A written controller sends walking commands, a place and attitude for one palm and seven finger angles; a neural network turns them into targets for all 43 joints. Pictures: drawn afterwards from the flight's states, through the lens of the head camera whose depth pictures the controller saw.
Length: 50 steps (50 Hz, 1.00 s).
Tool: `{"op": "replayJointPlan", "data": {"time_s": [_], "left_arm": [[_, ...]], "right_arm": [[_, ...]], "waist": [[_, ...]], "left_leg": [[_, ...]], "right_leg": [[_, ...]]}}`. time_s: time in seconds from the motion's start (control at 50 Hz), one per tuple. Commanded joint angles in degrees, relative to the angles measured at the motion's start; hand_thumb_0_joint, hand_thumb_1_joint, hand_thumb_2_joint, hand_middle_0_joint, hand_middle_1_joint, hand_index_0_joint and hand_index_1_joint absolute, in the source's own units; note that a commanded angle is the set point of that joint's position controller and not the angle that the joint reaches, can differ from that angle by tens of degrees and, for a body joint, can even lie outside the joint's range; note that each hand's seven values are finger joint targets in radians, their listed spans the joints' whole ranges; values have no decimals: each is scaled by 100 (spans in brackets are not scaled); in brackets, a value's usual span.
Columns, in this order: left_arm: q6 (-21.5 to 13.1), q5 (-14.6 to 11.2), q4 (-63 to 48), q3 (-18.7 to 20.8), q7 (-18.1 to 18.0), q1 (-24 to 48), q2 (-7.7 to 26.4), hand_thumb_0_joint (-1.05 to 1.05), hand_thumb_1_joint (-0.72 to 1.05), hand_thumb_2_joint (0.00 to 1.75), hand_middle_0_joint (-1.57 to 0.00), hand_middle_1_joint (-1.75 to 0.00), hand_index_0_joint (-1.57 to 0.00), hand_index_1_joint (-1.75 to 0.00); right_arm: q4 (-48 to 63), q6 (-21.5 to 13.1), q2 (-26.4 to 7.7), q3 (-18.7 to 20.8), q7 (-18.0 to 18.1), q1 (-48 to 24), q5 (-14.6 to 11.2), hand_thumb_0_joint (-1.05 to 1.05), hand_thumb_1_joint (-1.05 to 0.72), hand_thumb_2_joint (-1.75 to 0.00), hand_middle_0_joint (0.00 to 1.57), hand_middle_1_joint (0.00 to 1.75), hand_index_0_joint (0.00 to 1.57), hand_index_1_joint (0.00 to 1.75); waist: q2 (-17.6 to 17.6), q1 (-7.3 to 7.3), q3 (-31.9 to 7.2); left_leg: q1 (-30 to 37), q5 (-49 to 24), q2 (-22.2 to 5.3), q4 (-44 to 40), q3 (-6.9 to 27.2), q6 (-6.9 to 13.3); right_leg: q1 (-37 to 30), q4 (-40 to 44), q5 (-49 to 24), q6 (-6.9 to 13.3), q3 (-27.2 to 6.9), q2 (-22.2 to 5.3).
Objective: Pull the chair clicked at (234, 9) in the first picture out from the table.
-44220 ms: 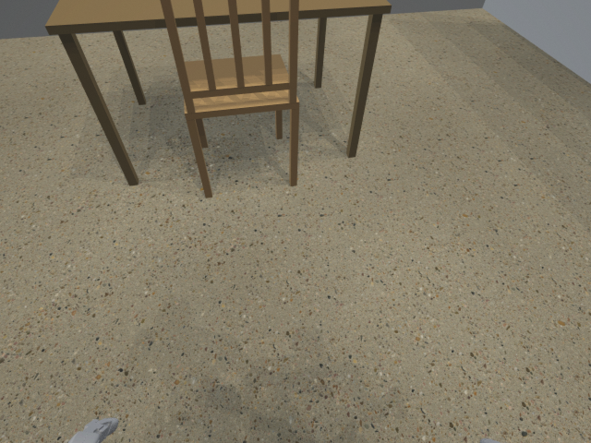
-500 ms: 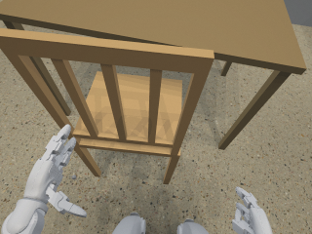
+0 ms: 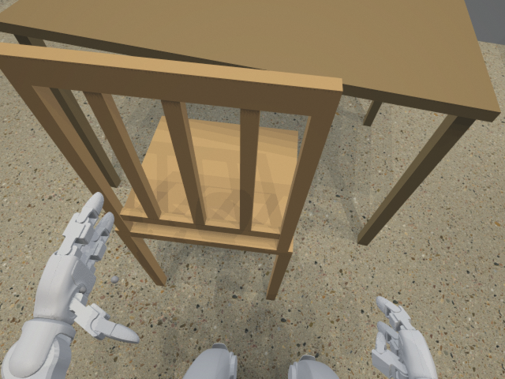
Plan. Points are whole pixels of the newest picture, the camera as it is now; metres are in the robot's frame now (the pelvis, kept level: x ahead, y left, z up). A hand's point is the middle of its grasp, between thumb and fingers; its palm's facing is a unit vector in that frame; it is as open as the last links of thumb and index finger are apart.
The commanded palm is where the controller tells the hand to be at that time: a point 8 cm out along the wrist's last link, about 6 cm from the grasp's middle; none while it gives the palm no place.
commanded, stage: aim the fingers beside a spindle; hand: left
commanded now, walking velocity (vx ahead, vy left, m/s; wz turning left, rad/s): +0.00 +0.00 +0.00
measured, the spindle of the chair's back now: (189, 174) +0.44 +0.14 +0.02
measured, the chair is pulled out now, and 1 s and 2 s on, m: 0.18 0.18 0.18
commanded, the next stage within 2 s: none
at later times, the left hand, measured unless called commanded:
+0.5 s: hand (145, 273) +0.26 +0.18 +0.02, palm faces -0.07 -1.00 -0.04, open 17.0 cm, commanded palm +0.25 +0.24 +0.02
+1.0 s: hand (166, 265) +0.29 +0.16 +0.00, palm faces -0.08 -1.00 -0.02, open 17.0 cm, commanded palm +0.27 +0.21 +0.00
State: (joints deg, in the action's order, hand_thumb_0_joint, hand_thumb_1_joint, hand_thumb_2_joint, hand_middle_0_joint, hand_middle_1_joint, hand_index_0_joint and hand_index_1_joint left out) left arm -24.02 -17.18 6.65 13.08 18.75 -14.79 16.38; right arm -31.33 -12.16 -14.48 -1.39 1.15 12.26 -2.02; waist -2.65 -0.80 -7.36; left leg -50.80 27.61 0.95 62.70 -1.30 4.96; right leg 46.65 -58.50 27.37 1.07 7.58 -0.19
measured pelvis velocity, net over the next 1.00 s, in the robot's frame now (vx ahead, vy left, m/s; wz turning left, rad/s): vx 0.00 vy -0.01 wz -0.01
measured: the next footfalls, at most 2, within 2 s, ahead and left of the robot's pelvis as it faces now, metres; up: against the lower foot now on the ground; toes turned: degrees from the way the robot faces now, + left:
none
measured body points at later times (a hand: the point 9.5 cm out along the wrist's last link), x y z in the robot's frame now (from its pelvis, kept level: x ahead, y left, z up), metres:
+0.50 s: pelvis +0.00 -0.02 -0.01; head +0.09 -0.01 +0.43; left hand +0.26 +0.23 +0.03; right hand +0.17 -0.27 -0.09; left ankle +0.03 +0.06 -0.66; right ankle +0.01 -0.12 -0.66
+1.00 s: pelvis +0.00 -0.01 -0.02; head +0.10 -0.01 +0.42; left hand +0.28 +0.21 +0.00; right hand +0.17 -0.26 -0.11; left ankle +0.03 +0.06 -0.66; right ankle +0.01 -0.12 -0.66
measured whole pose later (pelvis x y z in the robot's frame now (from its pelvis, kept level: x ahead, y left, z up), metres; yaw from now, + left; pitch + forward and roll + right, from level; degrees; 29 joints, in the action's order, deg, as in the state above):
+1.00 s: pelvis +0.00 -0.01 -0.02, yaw -1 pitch +20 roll -3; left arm -26.0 -14.4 15.2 8.4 15.4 -5.4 13.6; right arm -31.9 -9.5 -14.8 -0.9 0.5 11.2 -1.5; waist -2.5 -1.7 -8.2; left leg -58.8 30.0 0.2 68.8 -1.9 4.1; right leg 55.6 -66.1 30.3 2.3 7.1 0.1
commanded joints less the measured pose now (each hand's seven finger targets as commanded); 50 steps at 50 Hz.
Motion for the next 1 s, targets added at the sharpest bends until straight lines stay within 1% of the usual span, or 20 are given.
{"op": "replayJointPlan", "data": {"time_s": [0.0,0.04,0.06,0.14,0.16,0.18,0.26,0.32,0.38,0.4,0.46,0.5,0.56,0.62,0.7,0.76,0.84,0.86,0.94,0.98], "left_arm": [[-137,-75,-855,205,251,584,792,0,-50,30,-6,-8,-6,-8],[-247,-111,-1191,255,234,910,902,0,-50,30,-6,-8,-6,-8],[-337,-106,-1256,418,167,1017,1084,0,-50,30,-6,-8,-6,-8],[-593,-125,-1232,479,-32,753,967,0,-50,30,-6,-8,-6,-8],[-579,-89,-1008,631,-80,616,1076,0,-50,30,-6,-8,-6,-8],[-543,-101,-903,451,-56,531,845,0,-50,30,-6,-8,-6,-8],[-215,-82,-167,426,111,302,778,0,-50,30,-6,-8,-6,-8],[-217,-123,-429,290,236,712,774,0,-50,30,-6,-8,-6,-8],[-496,-170,-945,340,165,1023,894,0,-50,30,-6,-8,-6,-8],[-600,-194,-1007,455,105,978,958,0,-50,30,-6,-8,-6,-8],[-781,-142,-899,549,-17,820,1015,0,-50,30,-6,-8,-6,-8],[-740,-88,-570,402,-16,858,834,0,-50,30,-6,-8,-6,-8],[-535,-46,-16,370,59,811,772,0,-50,30,-6,-8,-6,-8],[-439,-60,-263,64,162,1124,597,0,-50,30,-6,-8,-6,-8],[-612,-68,-882,67,28,1312,710,0,-50,30,-6,-8,-6,-8],[-755,28,-840,193,-211,1321,817,0,-50,30,-6,-8,-6,-8],[-636,143,-242,-72,-335,1128,410,0,-50,30,-6,-8,-6,-8],[-577,179,-5,25,-341,1145,507,0,-50,30,-6,-8,-6,-8],[-509,234,-253,-394,-289,1421,244,0,-50,30,-6,-8,-6,-8],[-593,246,-623,-427,-336,1679,320,0,-50,30,-6,-8,-6,-8]], "right_arm": [[826,-270,-939,368,139,-87,-54,0,-90,-90,20,30,20,30],[819,-318,-907,357,169,-88,-31,0,-90,-90,20,30,20,30],[748,-338,-910,357,185,-79,-4,0,-90,-90,20,30,20,30],[688,-374,-818,346,140,-76,35,0,-90,-90,20,30,20,30],[637,-348,-827,367,127,-65,34,0,-90,-90,20,30,20,30],[657,-325,-804,354,105,-89,32,0,-90,-90,20,30,20,30],[691,-173,-854,390,103,-156,-28,0,-90,-90,20,30,20,30],[759,-178,-888,383,135,-116,-50,0,-90,-90,20,30,20,30],[718,-268,-860,383,156,-87,-7,0,-90,-90,20,30,20,30],[689,-288,-830,395,152,-51,9,0,-90,-90,20,30,20,30],[586,-307,-817,405,125,-67,37,0,-90,-90,20,30,20,30],[536,-273,-810,400,104,-76,31,0,-90,-90,20,30,20,30],[543,-181,-868,405,107,-118,-2,0,-90,-90,20,30,20,30],[646,-166,-894,393,111,-99,-27,0,-90,-90,20,30,20,30],[700,-213,-850,392,111,-81,17,0,-90,-90,20,30,20,30],[604,-199,-836,392,96,-74,70,0,-90,-90,20,30,20,30],[621,-88,-838,390,21,-110,71,0,-90,-90,20,30,20,30],[586,-49,-864,397,22,-102,60,0,-90,-90,20,30,20,30],[742,37,-864,391,-2,-124,36,0,-90,-90,20,30,20,30],[744,31,-863,408,16,-119,59,0,-90,-90,20,30,20,30]], "waist": [[21,-164,-1305],[-206,-145,-1509],[-129,-152,-1542],[-374,-33,-1657],[-272,-4,-1642],[-338,-23,-1616],[137,-62,-1347],[22,-126,-1459],[-132,-130,-1751],[-58,-106,-1843],[-126,-74,-1829],[-171,-124,-1657],[105,-146,-1410],[-88,-177,-1658],[-205,-116,-2080],[-144,-102,-1992],[12,-141,-1700],[197,-149,-1620],[-46,-149,-1787],[-103,-176,-2063]], "left_leg": [[1203,-1143,-206,-1067,725,-411],[1341,-1251,-201,-1007,716,-399],[1327,-1337,-215,-949,705,-391],[1432,-1667,-213,-911,678,-435],[1343,-1727,-211,-889,664,-430],[1294,-1755,-189,-867,613,-418],[772,-1429,-146,-800,471,-343],[780,-1350,-150,-754,467,-315],[952,-1554,-172,-655,487,-299],[998,-1667,-181,-642,502,-306],[965,-1832,-189,-566,489,-318],[850,-1679,-183,-553,479,-336],[506,-1307,-171,-518,454,-309],[663,-1359,-169,-521,469,-303],[964,-1674,-189,-485,521,-304],[935,-1752,-224,-456,573,-332],[677,-1420,-200,-428,549,-355],[515,-1318,-198,-404,546,-340],[648,-1260,-200,-431,580,-350],[823,-1445,-226,-356,605,-338]], "right_leg": [[-366,716,-643,58,-351,112],[-381,702,-692,60,-395,101],[-398,673,-757,64,-407,113],[-385,557,-922,77,-388,106],[-438,544,-985,85,-383,117],[-462,530,-1076,74,-383,100],[-607,606,-1104,42,-469,92],[-593,600,-1062,29,-519,65],[-630,544,-1203,33,-580,66],[-675,514,-1289,30,-563,72],[-595,419,-1417,40,-557,79],[-417,369,-1288,35,-525,63],[-324,399,-1031,28,-567,63],[-324,367,-1091,29,-561,34],[-406,298,-1252,35,-561,39],[-203,186,-1200,50,-504,60],[64,117,-962,38,-453,55],[56,120,-917,45,-474,68],[134,72,-824,64,-463,41],[133,36,-921,60,-491,36]]}}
